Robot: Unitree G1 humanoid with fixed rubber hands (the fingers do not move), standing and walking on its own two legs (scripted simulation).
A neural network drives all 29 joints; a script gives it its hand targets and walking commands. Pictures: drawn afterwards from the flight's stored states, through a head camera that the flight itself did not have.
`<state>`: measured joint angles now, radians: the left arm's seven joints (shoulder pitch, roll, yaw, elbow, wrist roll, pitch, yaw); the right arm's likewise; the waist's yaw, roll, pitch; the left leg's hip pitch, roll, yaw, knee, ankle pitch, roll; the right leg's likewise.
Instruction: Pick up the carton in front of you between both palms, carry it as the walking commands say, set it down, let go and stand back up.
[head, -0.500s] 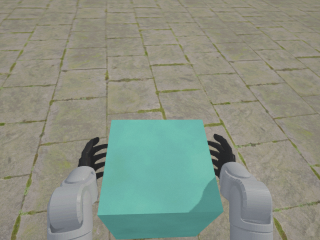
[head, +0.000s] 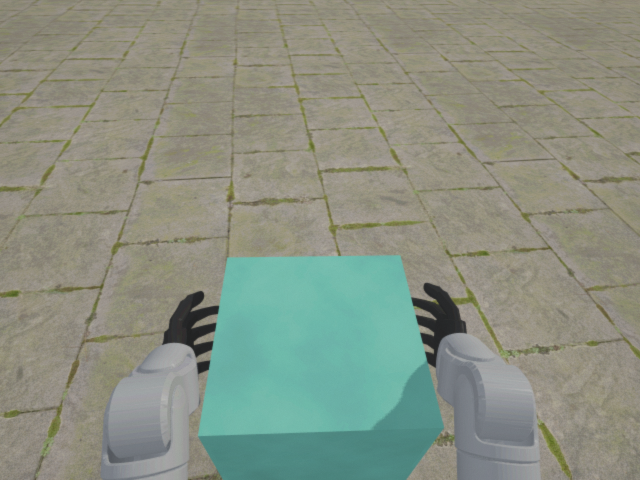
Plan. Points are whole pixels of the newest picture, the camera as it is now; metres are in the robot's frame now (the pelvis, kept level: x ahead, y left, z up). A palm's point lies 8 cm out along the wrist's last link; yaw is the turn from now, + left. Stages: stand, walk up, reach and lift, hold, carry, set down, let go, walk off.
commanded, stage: carry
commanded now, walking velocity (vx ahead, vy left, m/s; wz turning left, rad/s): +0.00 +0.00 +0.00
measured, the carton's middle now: (315, 381) +0.27 +0.00 +0.01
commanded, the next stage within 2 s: hold in 1.70 s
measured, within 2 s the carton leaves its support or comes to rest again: neither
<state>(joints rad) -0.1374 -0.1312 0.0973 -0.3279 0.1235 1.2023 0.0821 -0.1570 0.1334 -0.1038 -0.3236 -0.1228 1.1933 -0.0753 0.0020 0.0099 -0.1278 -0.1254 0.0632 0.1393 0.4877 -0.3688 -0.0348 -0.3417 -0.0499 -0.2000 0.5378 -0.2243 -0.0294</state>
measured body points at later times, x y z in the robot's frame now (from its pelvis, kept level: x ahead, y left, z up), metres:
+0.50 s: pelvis -0.03 +0.01 -0.01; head -0.04 +0.01 +0.44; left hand +0.25 +0.17 +0.02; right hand +0.26 -0.14 +0.03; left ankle -0.12 +0.10 -0.74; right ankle +0.00 -0.10 -0.74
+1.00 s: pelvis -0.07 +0.02 -0.01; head -0.09 +0.01 +0.44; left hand +0.23 +0.17 +0.02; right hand +0.23 -0.13 +0.03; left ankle -0.12 +0.10 -0.74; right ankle +0.00 -0.10 -0.74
